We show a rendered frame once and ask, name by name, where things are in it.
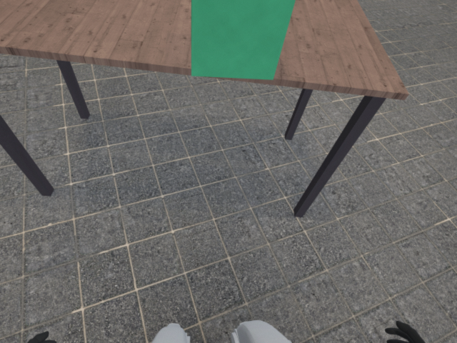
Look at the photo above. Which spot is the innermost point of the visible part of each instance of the right robot thigh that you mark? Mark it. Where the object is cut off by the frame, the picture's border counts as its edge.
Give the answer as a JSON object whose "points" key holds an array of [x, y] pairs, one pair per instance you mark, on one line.
{"points": [[257, 331]]}

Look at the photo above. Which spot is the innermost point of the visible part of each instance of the carton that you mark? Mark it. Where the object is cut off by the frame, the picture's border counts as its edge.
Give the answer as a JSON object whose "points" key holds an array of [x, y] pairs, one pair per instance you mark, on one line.
{"points": [[238, 38]]}

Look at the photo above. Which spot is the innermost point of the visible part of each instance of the robot right hand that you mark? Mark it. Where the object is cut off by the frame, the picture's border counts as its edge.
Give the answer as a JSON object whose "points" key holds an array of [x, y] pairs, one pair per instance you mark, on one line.
{"points": [[405, 331]]}

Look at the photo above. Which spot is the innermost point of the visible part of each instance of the table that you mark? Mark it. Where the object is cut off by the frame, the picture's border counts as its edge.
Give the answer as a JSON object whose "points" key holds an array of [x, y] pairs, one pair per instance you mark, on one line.
{"points": [[329, 46]]}

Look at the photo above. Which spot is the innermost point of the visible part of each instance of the robot thigh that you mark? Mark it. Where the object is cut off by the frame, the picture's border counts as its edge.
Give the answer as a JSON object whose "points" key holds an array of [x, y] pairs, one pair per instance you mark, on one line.
{"points": [[171, 335], [257, 331]]}

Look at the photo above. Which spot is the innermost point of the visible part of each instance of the left robot thigh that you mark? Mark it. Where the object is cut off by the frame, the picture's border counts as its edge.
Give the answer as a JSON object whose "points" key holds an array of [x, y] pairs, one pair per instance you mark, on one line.
{"points": [[171, 335]]}

